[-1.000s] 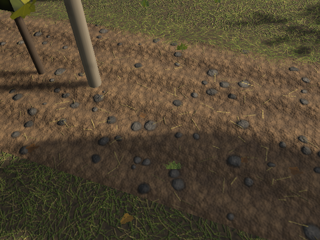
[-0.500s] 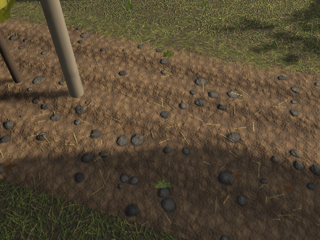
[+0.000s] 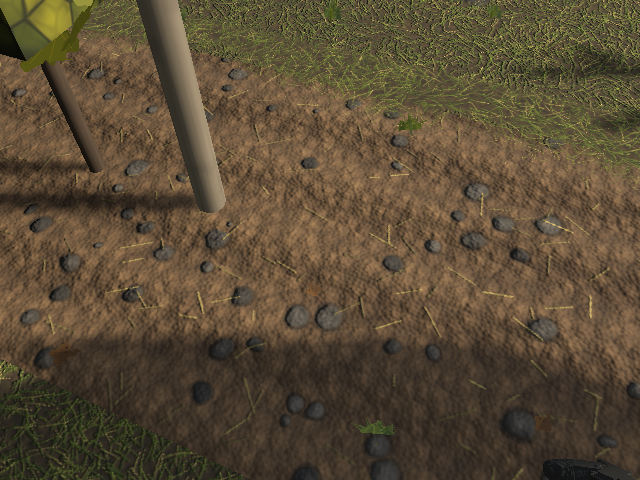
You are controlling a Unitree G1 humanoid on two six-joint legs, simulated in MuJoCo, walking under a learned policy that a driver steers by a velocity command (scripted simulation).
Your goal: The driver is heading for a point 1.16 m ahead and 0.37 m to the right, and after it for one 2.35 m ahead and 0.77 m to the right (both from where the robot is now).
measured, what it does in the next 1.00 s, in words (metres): walks ahead: left foot, then right foot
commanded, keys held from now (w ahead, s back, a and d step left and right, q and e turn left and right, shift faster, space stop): w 0.54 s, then w+e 0.46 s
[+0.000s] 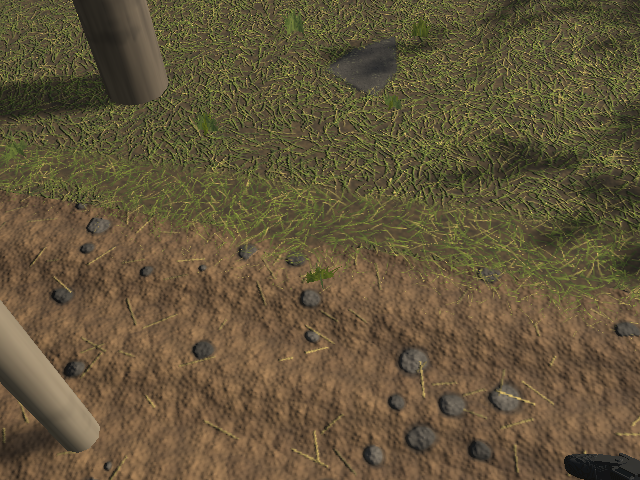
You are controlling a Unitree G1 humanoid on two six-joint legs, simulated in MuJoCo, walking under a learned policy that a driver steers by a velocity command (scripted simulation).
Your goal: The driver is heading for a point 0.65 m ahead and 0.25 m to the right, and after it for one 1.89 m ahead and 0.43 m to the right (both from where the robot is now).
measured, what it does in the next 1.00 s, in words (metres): walks ahead, turning right: left foot, then right foot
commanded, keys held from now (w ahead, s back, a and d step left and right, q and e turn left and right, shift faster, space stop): w+e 1.00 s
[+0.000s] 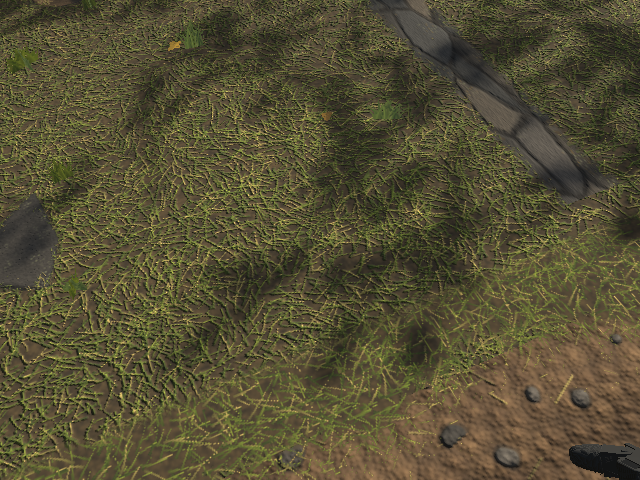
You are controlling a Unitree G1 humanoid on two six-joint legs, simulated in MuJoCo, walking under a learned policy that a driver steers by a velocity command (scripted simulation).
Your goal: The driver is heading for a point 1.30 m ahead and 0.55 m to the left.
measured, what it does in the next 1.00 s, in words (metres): walks ahead, turning left: left foot, then right foot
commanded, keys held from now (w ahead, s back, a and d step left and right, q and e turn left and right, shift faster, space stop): w+e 0.06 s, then w+q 0.94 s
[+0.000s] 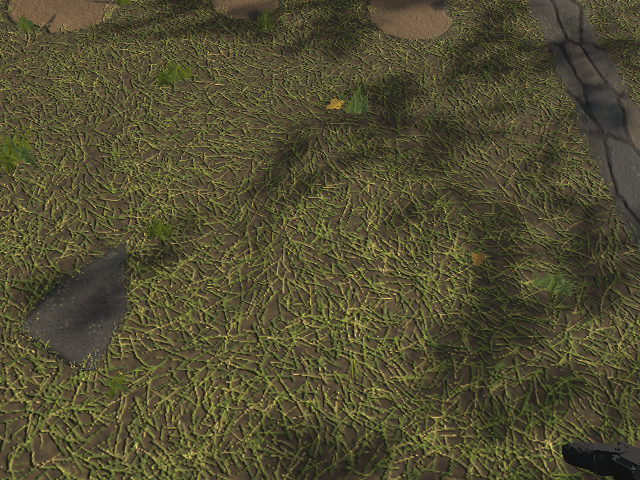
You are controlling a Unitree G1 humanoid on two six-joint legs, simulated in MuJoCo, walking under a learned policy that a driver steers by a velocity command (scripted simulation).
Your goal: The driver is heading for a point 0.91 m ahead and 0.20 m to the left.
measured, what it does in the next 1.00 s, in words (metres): walks ahead, turning left: left foot, then right foot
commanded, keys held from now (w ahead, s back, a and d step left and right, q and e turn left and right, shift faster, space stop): w+q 0.58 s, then w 0.42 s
